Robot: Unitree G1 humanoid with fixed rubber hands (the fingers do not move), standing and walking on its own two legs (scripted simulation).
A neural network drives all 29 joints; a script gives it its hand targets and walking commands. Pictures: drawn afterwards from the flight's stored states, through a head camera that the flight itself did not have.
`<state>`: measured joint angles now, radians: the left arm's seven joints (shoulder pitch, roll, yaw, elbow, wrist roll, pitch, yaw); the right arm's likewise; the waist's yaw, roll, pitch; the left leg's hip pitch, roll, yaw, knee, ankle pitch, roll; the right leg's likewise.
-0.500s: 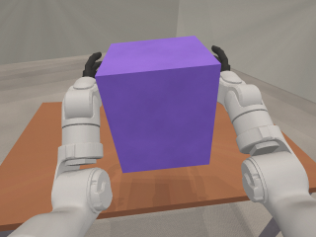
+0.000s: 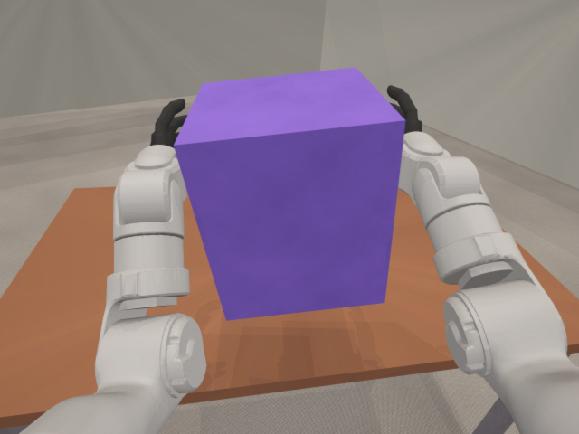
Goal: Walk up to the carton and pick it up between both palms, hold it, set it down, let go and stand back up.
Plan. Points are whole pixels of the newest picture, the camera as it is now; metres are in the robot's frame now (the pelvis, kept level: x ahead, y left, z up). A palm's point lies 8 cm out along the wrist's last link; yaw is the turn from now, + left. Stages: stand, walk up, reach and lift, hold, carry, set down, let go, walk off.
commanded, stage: hold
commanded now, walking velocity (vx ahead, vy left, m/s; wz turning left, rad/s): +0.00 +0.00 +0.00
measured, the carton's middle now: (292, 191) +0.35 +0.00 +0.23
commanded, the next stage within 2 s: set down in 0.12 s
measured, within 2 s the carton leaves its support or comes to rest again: neither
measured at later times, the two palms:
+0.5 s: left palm (171, 161) +0.37 +0.16 +0.26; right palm (400, 167) +0.37 -0.15 +0.26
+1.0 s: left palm (173, 191) +0.38 +0.16 +0.21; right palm (384, 202) +0.37 -0.14 +0.20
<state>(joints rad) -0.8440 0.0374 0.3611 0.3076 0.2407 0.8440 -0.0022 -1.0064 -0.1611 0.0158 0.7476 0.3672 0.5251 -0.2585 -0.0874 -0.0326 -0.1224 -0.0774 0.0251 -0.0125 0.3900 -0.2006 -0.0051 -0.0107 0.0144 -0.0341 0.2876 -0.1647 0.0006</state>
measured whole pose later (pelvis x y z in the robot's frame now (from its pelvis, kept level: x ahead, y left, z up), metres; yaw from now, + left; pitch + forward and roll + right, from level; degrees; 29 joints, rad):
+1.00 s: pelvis +0.00 +0.01 +0.00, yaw +1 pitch -11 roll -1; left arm -0.74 -0.02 0.33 0.32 0.36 0.53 -0.06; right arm -0.75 0.00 -0.18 0.73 0.04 0.09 -0.14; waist -0.08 -0.11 0.08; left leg 0.04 -0.01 -0.01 0.34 -0.19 0.02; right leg 0.11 -0.02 -0.04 0.25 -0.16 0.02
